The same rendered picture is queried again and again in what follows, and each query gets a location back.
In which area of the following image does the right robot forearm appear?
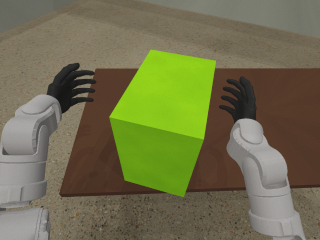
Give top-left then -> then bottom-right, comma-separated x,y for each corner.
226,118 -> 306,240

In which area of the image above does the left robot hand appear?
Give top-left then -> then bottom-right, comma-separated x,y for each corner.
46,63 -> 96,114

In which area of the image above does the robot left upper arm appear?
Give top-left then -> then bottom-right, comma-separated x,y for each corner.
0,207 -> 51,240

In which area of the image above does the carton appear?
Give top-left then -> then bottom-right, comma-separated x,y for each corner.
109,49 -> 216,197

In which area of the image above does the left robot forearm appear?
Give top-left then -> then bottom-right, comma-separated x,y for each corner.
0,94 -> 62,211

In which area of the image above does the table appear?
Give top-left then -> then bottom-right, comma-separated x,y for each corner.
59,68 -> 320,197

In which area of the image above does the right robot hand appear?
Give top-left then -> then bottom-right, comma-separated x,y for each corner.
219,76 -> 257,124

